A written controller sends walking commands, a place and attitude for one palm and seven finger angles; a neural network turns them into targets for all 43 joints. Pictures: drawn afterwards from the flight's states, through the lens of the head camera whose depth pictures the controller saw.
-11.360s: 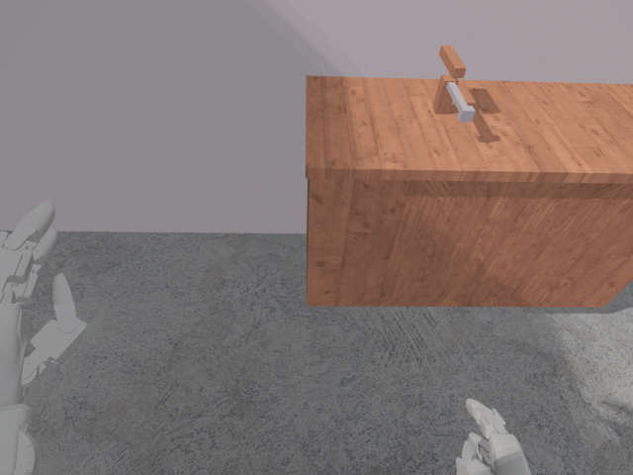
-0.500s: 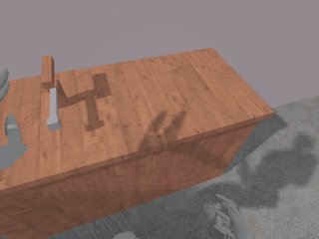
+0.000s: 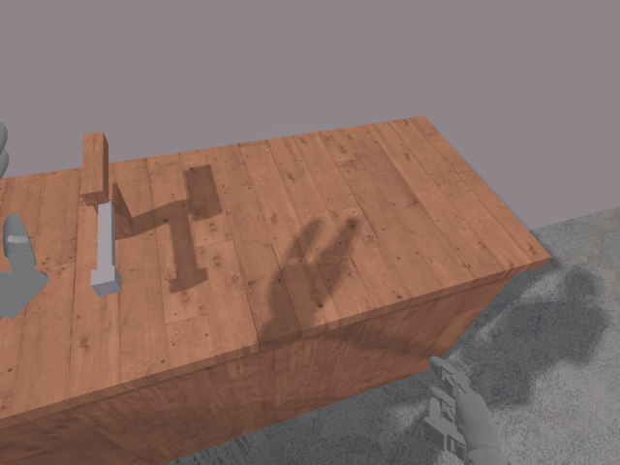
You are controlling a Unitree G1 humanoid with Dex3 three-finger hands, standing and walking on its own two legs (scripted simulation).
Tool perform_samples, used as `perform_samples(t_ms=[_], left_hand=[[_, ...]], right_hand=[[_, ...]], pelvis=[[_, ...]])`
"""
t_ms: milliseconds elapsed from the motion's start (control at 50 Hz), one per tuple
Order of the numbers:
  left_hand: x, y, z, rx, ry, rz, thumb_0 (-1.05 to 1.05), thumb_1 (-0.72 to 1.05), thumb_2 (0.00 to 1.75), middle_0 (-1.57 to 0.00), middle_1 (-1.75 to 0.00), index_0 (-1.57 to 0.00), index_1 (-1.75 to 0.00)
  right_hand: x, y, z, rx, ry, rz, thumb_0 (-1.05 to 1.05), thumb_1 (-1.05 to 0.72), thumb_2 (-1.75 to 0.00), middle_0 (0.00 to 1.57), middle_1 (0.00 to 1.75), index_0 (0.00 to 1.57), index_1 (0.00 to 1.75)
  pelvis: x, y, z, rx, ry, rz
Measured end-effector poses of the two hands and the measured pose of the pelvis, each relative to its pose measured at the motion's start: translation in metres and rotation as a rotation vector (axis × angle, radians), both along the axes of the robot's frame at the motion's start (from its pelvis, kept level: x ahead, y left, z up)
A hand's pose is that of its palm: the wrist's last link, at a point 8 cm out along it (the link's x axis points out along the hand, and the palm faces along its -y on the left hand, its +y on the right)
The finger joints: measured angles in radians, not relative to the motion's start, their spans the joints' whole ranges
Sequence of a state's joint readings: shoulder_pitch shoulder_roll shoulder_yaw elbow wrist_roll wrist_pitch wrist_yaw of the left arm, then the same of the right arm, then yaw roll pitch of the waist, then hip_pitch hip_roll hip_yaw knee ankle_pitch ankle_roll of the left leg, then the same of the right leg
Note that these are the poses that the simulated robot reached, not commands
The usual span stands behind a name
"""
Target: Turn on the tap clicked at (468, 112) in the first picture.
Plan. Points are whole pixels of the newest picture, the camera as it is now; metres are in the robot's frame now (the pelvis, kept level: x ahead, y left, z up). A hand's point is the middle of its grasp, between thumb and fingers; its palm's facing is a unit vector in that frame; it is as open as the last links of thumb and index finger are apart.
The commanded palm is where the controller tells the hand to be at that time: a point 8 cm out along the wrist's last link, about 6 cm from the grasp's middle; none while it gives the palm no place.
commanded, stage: come to a stop and stand still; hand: left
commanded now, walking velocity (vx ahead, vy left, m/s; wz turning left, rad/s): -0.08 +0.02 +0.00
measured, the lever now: (106, 281) +0.32 +0.29 +0.04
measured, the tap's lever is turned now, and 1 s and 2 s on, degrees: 0 0 0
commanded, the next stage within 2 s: look again from close up in 1.02 s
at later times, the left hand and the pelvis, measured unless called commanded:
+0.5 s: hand out of the picture +0.26 +0.28 +0.26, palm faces +0.52 -0.75 -0.41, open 7.4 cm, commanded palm +0.16 +0.29 +0.18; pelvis +0.01 +0.01 +0.00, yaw +1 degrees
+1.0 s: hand out of the picture +0.23 +0.31 +0.20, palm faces +0.43 -0.83 -0.37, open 7.4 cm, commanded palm +0.16 +0.33 +0.18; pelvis +0.02 +0.05 +0.00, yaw +3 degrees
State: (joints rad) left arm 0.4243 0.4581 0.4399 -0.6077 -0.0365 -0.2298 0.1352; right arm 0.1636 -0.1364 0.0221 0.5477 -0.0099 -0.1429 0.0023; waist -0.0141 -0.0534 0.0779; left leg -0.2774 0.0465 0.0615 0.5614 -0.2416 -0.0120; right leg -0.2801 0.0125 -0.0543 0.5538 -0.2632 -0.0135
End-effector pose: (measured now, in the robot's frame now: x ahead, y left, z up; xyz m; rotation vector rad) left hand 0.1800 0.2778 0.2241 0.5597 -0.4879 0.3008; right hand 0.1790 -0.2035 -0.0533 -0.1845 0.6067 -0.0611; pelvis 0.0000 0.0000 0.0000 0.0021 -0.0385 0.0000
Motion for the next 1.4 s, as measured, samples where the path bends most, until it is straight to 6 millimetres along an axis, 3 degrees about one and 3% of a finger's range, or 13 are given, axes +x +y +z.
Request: perform_samples(t_ms=[80,220,280,360,440,500,540,660,740,940,1020,1220,1400], left_hand=[[-0.008,0.000,-0.002,-0.003,0.085,0.059,0.01,0.89,0.90,-0.21,-0.31,-0.21,-0.31],[-0.009,0.011,-0.051,-0.214,0.253,0.181,0.01,0.89,0.90,-0.21,-0.31,-0.21,-0.31],[-0.001,0.007,-0.057,-0.263,0.247,0.163,0.01,0.89,0.90,-0.21,-0.31,-0.21,-0.31],[0.014,0.002,-0.034,-0.190,0.155,0.074,0.01,0.89,0.90,-0.21,-0.31,-0.21,-0.31],[0.033,0.027,0.031,0.069,-0.111,0.046,0.01,0.88,0.90,-0.22,-0.31,-0.22,-0.31],[0.037,0.044,0.044,0.073,-0.171,0.057,0.01,0.89,0.90,-0.21,-0.31,-0.21,-0.31],[0.036,0.047,0.030,0.023,-0.109,0.043,0.01,0.89,0.90,-0.20,-0.31,-0.21,-0.30],[0.019,0.053,-0.054,-0.155,0.231,0.053,0.00,0.89,0.90,-0.20,-0.31,-0.21,-0.30],[0.008,0.071,-0.077,-0.209,0.255,0.108,0.01,0.89,0.90,-0.21,-0.31,-0.21,-0.31],[0.007,0.070,-0.017,-0.100,-0.004,0.043,0.01,0.89,0.90,-0.21,-0.31,-0.21,-0.30],[0.004,0.070,-0.012,-0.086,0.016,0.038,0.01,0.89,0.90,-0.21,-0.31,-0.21,-0.30],[-0.011,0.063,-0.051,-0.231,0.167,0.077,0.01,0.89,0.90,-0.21,-0.31,-0.21,-0.30],[-0.021,0.048,-0.034,-0.169,0.124,0.030,0.01,0.89,0.90,-0.21,-0.31,-0.21,-0.31]], right_hand=[[0.003,0.005,-0.011,0.050,0.025,0.023,0.01,-0.90,-0.90,0.20,0.30,0.20,0.30],[-0.007,-0.012,-0.020,-0.003,0.103,0.000,0.01,-0.90,-0.90,0.20,0.30,0.21,0.30],[-0.011,-0.021,-0.016,-0.054,0.126,-0.012,0.01,-0.90,-0.90,0.20,0.30,0.20,0.30],[-0.012,-0.028,-0.007,-0.099,0.115,-0.035,0.01,-0.90,-0.90,0.20,0.30,0.20,0.30],[-0.012,-0.024,-0.004,-0.118,0.105,0.004,0.01,-0.90,-0.90,0.20,0.30,0.20,0.30],[-0.015,-0.025,-0.002,-0.101,0.094,-0.008,0.01,-0.90,-0.90,0.20,0.30,0.20,0.30],[-0.017,-0.025,-0.002,-0.081,0.083,-0.031,0.01,-0.90,-0.90,0.20,0.30,0.20,0.30],[-0.023,-0.012,-0.011,-0.072,0.146,-0.043,0.01,-0.90,-0.90,0.20,0.30,0.20,0.30],[-0.016,0.006,-0.012,-0.109,0.203,0.045,0.01,-0.90,-0.90,0.20,0.30,0.20,0.30],[0.035,0.056,-0.001,-0.045,0.054,0.188,0.01,-0.90,-0.90,0.20,0.30,0.20,0.30],[0.041,0.063,0.005,0.002,0.007,0.164,0.01,-0.90,-0.90,0.20,0.30,0.21,0.30],[0.013,0.030,0.004,-0.035,0.050,0.094,0.01,-0.90,-0.90,0.20,0.30,0.20,0.30],[-0.013,0.003,0.000,-0.069,0.078,0.044,0.01,-0.90,-0.90,0.20,0.30,0.20,0.30]], pelvis=[[0.006,-0.004,0.004,-0.027,0.001,0.005],[0.009,-0.004,0.008,-0.022,0.010,-0.003],[0.008,-0.002,0.009,-0.018,0.006,-0.002],[0.006,0.000,0.010,-0.020,0.010,0.011],[0.002,-0.002,0.005,-0.022,0.038,0.025],[0.007,0.006,0.004,-0.027,0.062,0.010],[0.013,0.015,0.005,-0.027,0.068,0.005],[0.025,0.034,0.006,-0.011,0.058,0.012],[0.024,0.037,0.005,-0.014,0.054,0.044],[0.017,0.046,0.003,-0.013,0.057,0.058],[0.015,0.046,0.005,-0.010,0.060,0.052],[0.005,0.036,0.008,-0.014,0.048,0.061],[-0.005,0.026,0.007,-0.022,0.037,0.075]])
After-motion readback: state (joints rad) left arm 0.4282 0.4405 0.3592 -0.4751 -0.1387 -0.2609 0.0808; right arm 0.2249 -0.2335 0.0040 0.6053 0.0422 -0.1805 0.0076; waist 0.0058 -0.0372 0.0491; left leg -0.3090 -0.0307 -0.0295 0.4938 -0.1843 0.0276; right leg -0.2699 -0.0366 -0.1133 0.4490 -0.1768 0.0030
